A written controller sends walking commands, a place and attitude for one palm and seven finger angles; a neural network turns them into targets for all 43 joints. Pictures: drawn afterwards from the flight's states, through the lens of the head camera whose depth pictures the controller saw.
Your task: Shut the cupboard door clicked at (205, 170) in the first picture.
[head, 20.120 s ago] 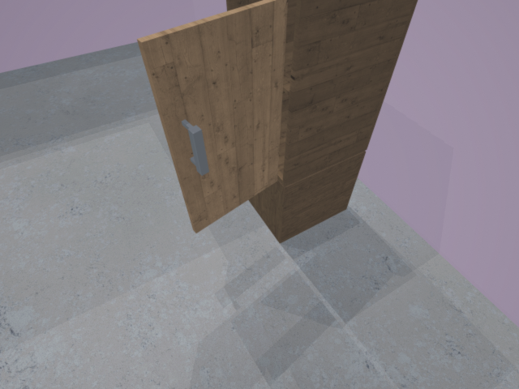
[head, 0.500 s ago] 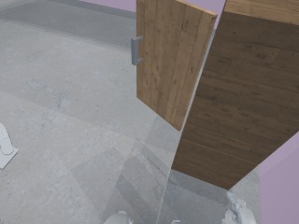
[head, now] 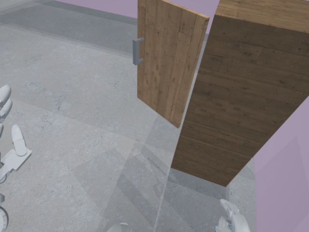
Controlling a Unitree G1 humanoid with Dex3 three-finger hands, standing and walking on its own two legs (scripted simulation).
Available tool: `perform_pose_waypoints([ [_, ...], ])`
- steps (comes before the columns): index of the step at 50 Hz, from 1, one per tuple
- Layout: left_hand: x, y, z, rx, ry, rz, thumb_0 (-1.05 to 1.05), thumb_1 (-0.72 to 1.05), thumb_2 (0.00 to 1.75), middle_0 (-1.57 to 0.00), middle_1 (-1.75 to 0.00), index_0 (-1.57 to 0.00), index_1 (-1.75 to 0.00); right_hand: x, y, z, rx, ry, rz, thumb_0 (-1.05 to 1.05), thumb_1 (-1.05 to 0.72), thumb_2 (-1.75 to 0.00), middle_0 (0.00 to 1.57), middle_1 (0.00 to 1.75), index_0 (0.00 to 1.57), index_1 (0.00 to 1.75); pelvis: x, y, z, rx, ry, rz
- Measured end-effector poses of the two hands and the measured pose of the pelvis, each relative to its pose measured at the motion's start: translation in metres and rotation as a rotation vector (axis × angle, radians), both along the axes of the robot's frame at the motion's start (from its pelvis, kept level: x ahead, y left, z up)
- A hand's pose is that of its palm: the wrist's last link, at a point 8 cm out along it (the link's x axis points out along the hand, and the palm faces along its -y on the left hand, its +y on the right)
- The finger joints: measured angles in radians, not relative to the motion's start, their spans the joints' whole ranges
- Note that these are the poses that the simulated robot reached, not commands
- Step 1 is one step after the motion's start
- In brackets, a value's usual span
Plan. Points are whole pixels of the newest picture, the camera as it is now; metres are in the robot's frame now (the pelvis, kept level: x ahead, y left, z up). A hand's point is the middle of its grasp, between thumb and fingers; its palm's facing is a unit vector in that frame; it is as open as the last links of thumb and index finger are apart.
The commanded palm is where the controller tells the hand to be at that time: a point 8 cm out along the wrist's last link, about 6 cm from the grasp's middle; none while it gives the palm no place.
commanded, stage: step back with the hand held close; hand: left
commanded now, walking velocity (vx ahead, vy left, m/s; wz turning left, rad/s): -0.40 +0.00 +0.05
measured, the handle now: (138, 51) +0.89 +0.19 +0.00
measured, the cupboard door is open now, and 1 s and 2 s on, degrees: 65 65 65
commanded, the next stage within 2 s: stop stepping back and stand still in 0.06 s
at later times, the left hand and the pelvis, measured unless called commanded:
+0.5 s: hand out of the picture +0.08 +0.25 +0.19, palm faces +0.48 -0.76 -0.44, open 7.4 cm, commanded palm +0.04 +0.27 +0.18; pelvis -0.12 -0.02 +0.01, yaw -3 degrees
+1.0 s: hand out of the picture +0.09 +0.26 +0.14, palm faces +0.44 -0.76 -0.48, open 7.4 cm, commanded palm none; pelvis -0.12 -0.01 +0.00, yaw +2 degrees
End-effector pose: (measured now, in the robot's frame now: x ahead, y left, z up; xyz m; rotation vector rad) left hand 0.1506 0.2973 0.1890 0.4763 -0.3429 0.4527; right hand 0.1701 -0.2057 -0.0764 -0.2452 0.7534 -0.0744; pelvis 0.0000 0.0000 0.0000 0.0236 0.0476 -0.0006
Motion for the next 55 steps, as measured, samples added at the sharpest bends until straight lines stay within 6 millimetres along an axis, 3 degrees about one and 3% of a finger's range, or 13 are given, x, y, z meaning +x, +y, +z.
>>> perform_pose_waypoints([
  [5,0.012,0.001,0.014,0.080,-0.048,-0.112,0.01,0.88,0.90,-0.21,-0.30,-0.21,-0.31,-0.029,-0.020,0.009,-0.062,-0.044,-0.106,0.01,-0.90,-0.90,0.21,0.30,0.20,0.30,-0.022,0.010,-0.005,-0.042,-0.002,-0.003],
  [9,0.007,0.000,0.006,0.108,0.048,-0.168,0.01,0.89,0.90,-0.21,-0.30,-0.21,-0.31,-0.066,-0.030,0.017,-0.040,-0.060,-0.164,0.01,-0.91,-0.90,0.21,0.30,0.20,0.30,-0.051,0.008,0.000,-0.037,-0.015,-0.048],
  [13,-0.027,-0.013,-0.005,0.110,0.191,-0.192,0.01,0.89,0.90,-0.21,-0.30,-0.21,-0.30,-0.111,-0.041,0.018,-0.027,-0.059,-0.198,0.01,-0.91,-0.90,0.21,0.30,0.20,0.30,-0.075,0.002,0.002,-0.058,-0.020,-0.068],
  [18,-0.080,-0.031,-0.001,0.157,0.200,-0.160,0.01,0.88,0.90,-0.21,-0.30,-0.22,-0.31,-0.160,-0.059,-0.002,-0.029,0.005,-0.214,0.01,-0.90,-0.90,0.21,0.30,0.20,0.30,-0.101,-0.014,-0.006,-0.023,-0.037,-0.050],
  [24,-0.112,-0.019,0.015,0.085,0.070,0.000,0.01,0.88,0.90,-0.21,-0.30,-0.22,-0.31,-0.201,-0.071,-0.010,-0.043,0.105,-0.200,0.01,-0.91,-0.90,0.20,0.30,0.20,0.30,-0.115,-0.020,0.007,0.026,-0.033,-0.063],
  [29,-0.109,-0.013,0.001,0.001,0.066,0.041,0.01,0.88,0.90,-0.20,-0.30,-0.21,-0.31,-0.209,-0.076,-0.011,-0.055,0.078,-0.199,0.01,-0.91,-0.90,0.20,0.30,0.20,0.30,-0.126,-0.016,0.007,0.024,-0.030,-0.029],
  [35,-0.115,-0.019,-0.016,0.007,0.099,-0.049,0.01,0.89,0.90,-0.20,-0.30,-0.21,-0.30,-0.198,-0.066,-0.004,-0.080,0.015,-0.188,0.01,-0.91,-0.90,0.20,0.30,0.20,0.30,-0.137,-0.006,-0.003,0.001,-0.042,-0.019],
  [40,-0.123,-0.015,0.000,0.110,0.070,-0.048,0.01,0.88,0.90,-0.21,-0.30,-0.21,-0.31,-0.182,-0.048,-0.001,-0.035,-0.042,-0.156,0.01,-0.91,-0.90,0.20,0.30,0.20,0.30,-0.133,-0.011,-0.006,0.005,-0.052,-0.017],
  [46,-0.120,-0.010,0.011,0.111,0.035,0.035,0.01,0.88,0.90,-0.21,-0.30,-0.21,-0.31,-0.160,-0.034,-0.017,0.042,-0.015,-0.096,0.01,-0.90,-0.90,0.21,0.30,0.20,0.30,-0.124,-0.015,-0.007,-0.026,-0.041,-0.002],
  [48,-0.116,-0.009,0.003,0.072,0.067,0.046,0.01,0.88,0.90,-0.21,-0.30,-0.21,-0.31,-0.155,-0.033,-0.018,0.047,0.013,-0.085,0.01,-0.90,-0.90,0.21,0.30,0.20,0.30,-0.121,-0.013,-0.004,-0.019,-0.039,-0.001],
  [50,-0.105,-0.005,-0.028,0.034,0.203,0.043,0.01,0.89,0.90,-0.20,-0.30,-0.21,-0.30,-0.151,-0.033,-0.023,0.058,0.048,-0.044,0.01,-0.90,-0.90,0.21,0.30,0.20,0.30,-0.120,-0.010,-0.002,-0.008,-0.028,0.027],
  [53,-0.092,-0.003,-0.117,-0.148,0.551,0.038,0.00,0.89,0.90,-0.19,-0.30,-0.20,-0.30,-0.147,-0.032,-0.038,0.062,0.111,-0.008,0.01,-0.91,-0.90,0.21,0.30,0.20,0.30,-0.120,-0.003,-0.008,-0.006,-0.032,0.054],
  [55,-0.098,-0.015,-0.186,-0.266,0.793,0.024,0.00,0.90,0.90,-0.19,-0.30,-0.20,-0.30,-0.149,-0.031,-0.051,0.055,0.140,-0.002,0.00,-0.91,-0.90,0.20,0.30,0.20,0.30,-0.120,0.002,-0.016,-0.016,-0.031,0.048],
])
